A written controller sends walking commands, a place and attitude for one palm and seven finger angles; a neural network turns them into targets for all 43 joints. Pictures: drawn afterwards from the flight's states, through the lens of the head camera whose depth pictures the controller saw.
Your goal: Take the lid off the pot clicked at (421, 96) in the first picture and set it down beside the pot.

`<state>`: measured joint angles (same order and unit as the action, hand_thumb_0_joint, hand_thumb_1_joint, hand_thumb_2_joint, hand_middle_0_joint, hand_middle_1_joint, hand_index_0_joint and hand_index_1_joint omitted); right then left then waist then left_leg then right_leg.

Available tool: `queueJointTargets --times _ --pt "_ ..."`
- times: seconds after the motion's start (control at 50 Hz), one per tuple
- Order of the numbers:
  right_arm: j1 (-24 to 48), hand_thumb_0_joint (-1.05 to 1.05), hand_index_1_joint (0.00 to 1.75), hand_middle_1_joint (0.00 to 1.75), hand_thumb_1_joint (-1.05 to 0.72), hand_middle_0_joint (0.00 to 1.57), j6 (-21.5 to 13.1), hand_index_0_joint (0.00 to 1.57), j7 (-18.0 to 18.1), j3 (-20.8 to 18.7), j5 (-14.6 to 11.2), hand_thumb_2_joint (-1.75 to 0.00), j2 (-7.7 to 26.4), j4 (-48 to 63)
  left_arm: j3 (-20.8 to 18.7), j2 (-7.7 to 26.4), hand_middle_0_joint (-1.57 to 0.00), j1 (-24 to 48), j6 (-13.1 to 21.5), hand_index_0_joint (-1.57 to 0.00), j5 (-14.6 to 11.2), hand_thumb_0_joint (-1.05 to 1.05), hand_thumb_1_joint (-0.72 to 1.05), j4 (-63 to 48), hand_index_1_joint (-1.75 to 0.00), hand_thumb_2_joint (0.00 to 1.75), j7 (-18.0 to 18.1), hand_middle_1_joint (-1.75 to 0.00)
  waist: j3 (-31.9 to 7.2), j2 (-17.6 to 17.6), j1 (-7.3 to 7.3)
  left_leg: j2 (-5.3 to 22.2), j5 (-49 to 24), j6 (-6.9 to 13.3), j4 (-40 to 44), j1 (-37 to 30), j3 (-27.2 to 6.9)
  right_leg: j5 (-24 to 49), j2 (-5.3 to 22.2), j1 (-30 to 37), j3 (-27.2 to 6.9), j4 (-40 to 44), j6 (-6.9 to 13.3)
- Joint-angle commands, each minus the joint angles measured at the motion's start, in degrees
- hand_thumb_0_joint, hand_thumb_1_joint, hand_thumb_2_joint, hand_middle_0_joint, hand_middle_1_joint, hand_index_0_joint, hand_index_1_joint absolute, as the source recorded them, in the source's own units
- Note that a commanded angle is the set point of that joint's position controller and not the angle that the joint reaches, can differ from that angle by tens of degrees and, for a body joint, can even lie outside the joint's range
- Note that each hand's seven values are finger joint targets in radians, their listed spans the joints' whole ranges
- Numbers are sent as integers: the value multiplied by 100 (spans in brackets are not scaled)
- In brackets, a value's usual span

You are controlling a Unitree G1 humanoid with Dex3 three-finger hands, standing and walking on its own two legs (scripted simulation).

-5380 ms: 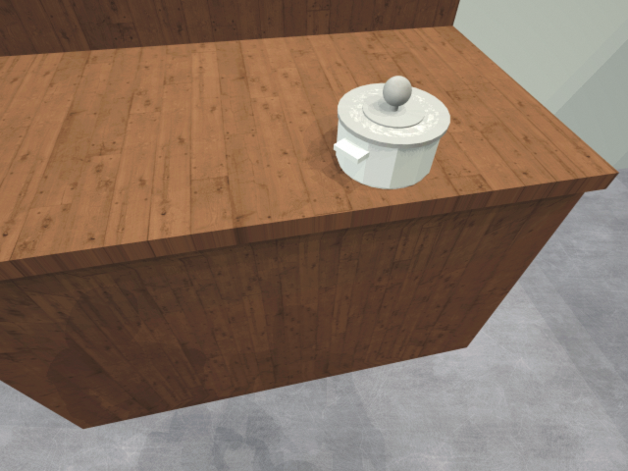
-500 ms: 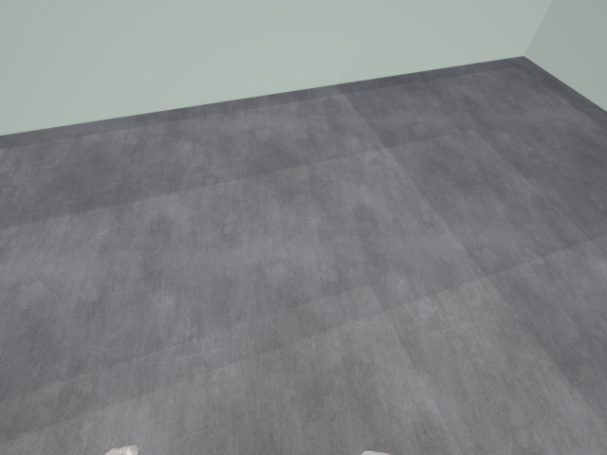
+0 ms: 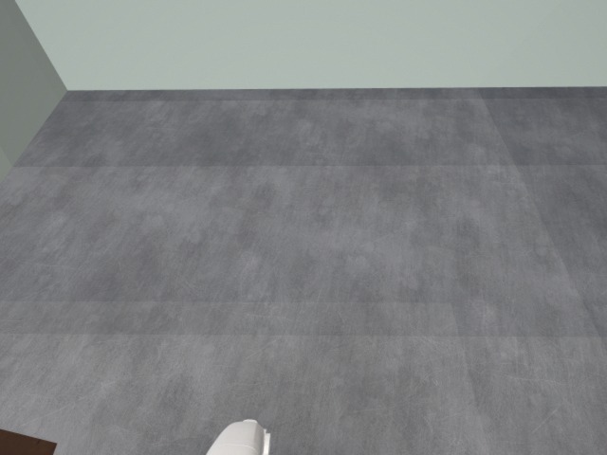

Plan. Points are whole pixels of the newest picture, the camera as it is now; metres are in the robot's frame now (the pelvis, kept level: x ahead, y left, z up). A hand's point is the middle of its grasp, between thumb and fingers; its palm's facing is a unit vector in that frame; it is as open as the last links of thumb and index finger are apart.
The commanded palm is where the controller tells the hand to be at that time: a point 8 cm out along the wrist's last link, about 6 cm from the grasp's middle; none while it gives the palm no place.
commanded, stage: turn to face it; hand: left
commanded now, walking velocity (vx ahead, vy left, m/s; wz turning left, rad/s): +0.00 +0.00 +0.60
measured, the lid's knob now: out of the picture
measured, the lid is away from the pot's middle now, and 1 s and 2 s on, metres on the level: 0.00 0.00 0.00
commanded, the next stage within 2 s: none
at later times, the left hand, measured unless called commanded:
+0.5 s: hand out of the picture +0.04 +0.30 -0.16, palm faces +0.32 -0.91 -0.25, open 7.3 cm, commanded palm none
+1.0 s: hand out of the picture +0.02 +0.22 -0.14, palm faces +0.54 -0.79 -0.29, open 7.4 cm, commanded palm none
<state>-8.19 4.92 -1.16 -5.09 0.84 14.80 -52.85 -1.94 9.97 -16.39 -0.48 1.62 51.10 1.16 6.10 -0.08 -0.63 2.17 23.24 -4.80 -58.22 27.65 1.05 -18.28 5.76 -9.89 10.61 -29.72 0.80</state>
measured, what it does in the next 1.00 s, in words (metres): steps on the spot, turning left: left foot, then right foot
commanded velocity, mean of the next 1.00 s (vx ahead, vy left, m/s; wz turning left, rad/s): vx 0.00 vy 0.00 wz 0.60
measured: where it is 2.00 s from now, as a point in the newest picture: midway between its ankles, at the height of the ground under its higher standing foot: outside the picture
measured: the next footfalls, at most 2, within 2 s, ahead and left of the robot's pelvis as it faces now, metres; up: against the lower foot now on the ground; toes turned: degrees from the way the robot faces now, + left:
left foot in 0.14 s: +0.05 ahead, +0.13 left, +0.00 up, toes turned +10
right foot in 0.78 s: +0.11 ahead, -0.07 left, +0.00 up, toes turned +30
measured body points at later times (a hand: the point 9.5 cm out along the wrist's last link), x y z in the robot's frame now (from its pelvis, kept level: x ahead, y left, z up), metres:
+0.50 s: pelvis +0.00 +0.06 +0.01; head +0.03 +0.10 +0.45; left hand +0.02 +0.35 -0.14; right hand +0.15 -0.16 -0.12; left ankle +0.01 +0.12 -0.74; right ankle +0.05 -0.13 -0.66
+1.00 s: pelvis +0.04 +0.00 +0.00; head +0.08 -0.01 +0.45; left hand -0.01 +0.26 -0.12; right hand +0.22 -0.21 -0.15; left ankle -0.06 +0.13 -0.64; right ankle +0.07 -0.09 -0.74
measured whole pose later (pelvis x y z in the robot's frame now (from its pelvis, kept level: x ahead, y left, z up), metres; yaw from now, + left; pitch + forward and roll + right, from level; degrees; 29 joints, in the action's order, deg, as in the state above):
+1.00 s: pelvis +0.04 +0.00 +0.00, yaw +35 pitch -1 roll +2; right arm -13.9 4.2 -0.9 -5.9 0.9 16.1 -53.6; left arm -1.6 10.2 -10.9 -0.5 0.8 48.9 1.3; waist 4.8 2.0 2.7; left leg -0.7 21.7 -4.6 -66.9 30.7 -3.1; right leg -16.7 2.5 -9.8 4.4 -27.0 1.6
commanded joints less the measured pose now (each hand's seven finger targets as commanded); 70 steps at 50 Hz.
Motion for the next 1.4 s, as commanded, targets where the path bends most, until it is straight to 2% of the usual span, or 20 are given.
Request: queueJointTargets --times 0.0,0.08,0.1,0.12,0.16,0.28,0.54,0.7,0.74,0.76,0.78,0.8,0.88,1.1,1.18,1.22,1.24,1.26,1.28,1.38 --pt "602 0 30 30 -90 20 -237 20 -36 18 -44 -90 206 691 -412 1311 -20 -249 55 -20 12 0 90 -367 -30 90 109 -30 -510 -1256 -233 -98 159 148 1035 -15 377 3296 1443 577 -890 590 641" --pt "-185 0 30 30 -90 20 -384 20 1 -33 -19 -90 432 556 -476 1380 -20 -139 19 -20 -63 0 90 -351 -30 90 71 -30 -1204 -811 152 -202 -1186 379 3223 -1671 441 3092 1316 353 -284 -822 156" --pt "-607 0 30 30 -90 20 -440 20 25 -168 13 -90 983 479 -445 1161 -20 -210 4 -20 -99 0 90 -417 -30 90 37 -30 -1545 548 359 718 -2428 729 3601 -2976 -750 1450 859 -882 -55 -2143 -241" --pt "-977 0 30 30 -90 20 -432 20 69 -336 -32 -90 1573 453 -335 857 -20 -24 -19 -20 -108 0 90 -659 -30 90 17 -30 -1642 2045 573 2141 -5082 1530 3575 -3528 -2724 -2084 52 -2472 -326 -3324 -666" --pt "-853 0 30 30 -90 20 -358 20 115 -245 -19 -90 1302 369 -366 1040 -20 417 -138 -20 -36 0 90 -667 -30 90 67 -30 -1267 1049 495 1860 -3790 1721 3697 -2708 -2108 -1544 194 -2619 -1071 -3845 -561" --pt "-61 0 30 30 -90 20 -466 20 186 -82 -48 -90 894 587 -429 1093 -20 152 -153 -20 -29 0 90 -246 -30 90 -23 -30 -730 774 -6 808 -2698 1195 4108 -1853 -1493 104 30 -2259 -1235 -3731 -756" --pt "-907 0 30 30 -90 20 -406 20 227 -187 29 -90 932 371 -371 1089 -20 1140 -107 -20 -91 0 90 -644 -30 90 52 -30 -874 741 344 831 -2613 1563 3917 -2317 -2937 -422 -336 -2307 -1483 -2339 -744" --pt "-619 0 30 30 -90 20 -318 20 228 -231 6 -90 957 401 -314 1052 -20 699 -40 -20 -176 0 90 -647 -30 90 114 -30 -1056 836 99 469 -2869 1299 3407 -1316 -3164 -27 -745 -375 -1417 -264 -497" --pt "-605 0 30 30 -90 20 -306 20 193 -182 -94 -90 662 403 -373 1316 -20 420 22 -20 -166 0 90 -589 -30 90 153 -30 -1165 -44 -65 49 -985 815 2826 -26 -2646 632 17 1192 -2013 1079 -330" --pt "-686 0 30 30 -90 20 -325 20 202 -138 -118 -90 332 514 -462 1741 -20 434 31 -20 -86 0 90 -650 -30 90 197 -30 -1019 -1592 -79 -687 666 351 1496 1122 -1344 395 1588 1634 -3712 1550 247" --pt "-619 0 30 30 -90 20 -326 20 208 -202 7 -90 635 578 -440 1763 -20 375 3 -20 -77 0 90 -689 -30 90 187 -30 -865 -1226 -77 -724 1137 244 316 887 -878 654 2208 696 -3858 1602 783" --pt "-678 0 30 30 -90 20 -298 20 168 -222 37 -90 634 570 -392 1645 -20 674 -23 -20 -80 0 90 -781 -30 90 189 -30 -562 -582 104 -593 873 266 -294 732 -938 607 2039 112 -3341 1579 906" --pt "-855 0 30 30 -90 20 -193 20 21 -179 21 -90 490 260 -271 1054 -20 826 116 -20 -125 0 90 -765 -30 90 112 -30 -522 -971 305 -293 -157 74 -1175 760 -470 2348 923 313 -1640 1053 486" --pt "478 0 30 30 -90 20 -180 20 -34 -19 -30 -90 302 584 -380 1289 -20 -232 99 -20 -10 0 90 -430 -30 90 117 -30 -428 -1151 -194 -90 89 25 372 470 99 3689 1285 849 -1082 679 652" --pt "472 0 30 30 -90 20 -284 20 -29 48 -60 -90 259 649 -450 1446 -20 -166 42 -20 2 0 90 -453 -30 90 106 -30 -653 -1334 -187 -222 -9 226 1610 -422 411 3880 1394 708 -786 298 556" --pt "-105 0 30 30 -90 20 -361 20 -5 -11 -35 -90 426 558 -474 1483 -20 -72 36 -20 -43 0 90 -421 -30 90 82 -30 -1052 -956 142 -323 -939 338 3005 -1414 420 3621 1273 582 -403 -643 222" --pt "-611 0 30 30 -90 20 -415 20 6 -112 6 -90 831 443 -448 1357 -20 -110 25 -20 -95 0 90 -478 -30 90 51 -30 -1460 -80 399 181 -2093 573 3461 -2745 -170 2593 1052 -338 -148 -1852 -101" --pt "-1005 0 30 30 -90 20 -452 20 45 -304 1 -90 1533 414 -342 966 -20 -59 15 -20 -141 0 90 -678 -30 90 1 -30 -1702 1808 594 1958 -4893 1403 3505 -3728 -2563 -1808 64 -2266 -173 -3248 -613" --pt "-1283 0 30 30 -90 20 -361 20 68 -321 -71 -90 1678 288 -305 1065 -20 185 -83 -20 -87 0 90 -762 -30 90 60 -30 -1807 1418 668 2227 -5596 1842 3380 -3537 -2670 -2131 37 -2465 -940 -3786 -549" --pt "-75 0 30 30 -90 20 -439 20 191 -43 -26 -90 924 599 -395 1161 -20 265 -139 -20 -41 0 90 -376 -30 90 -5 -30 -636 801 52 918 -3440 1254 3953 -1975 -1647 -270 72 -2263 -1195 -3977 -680"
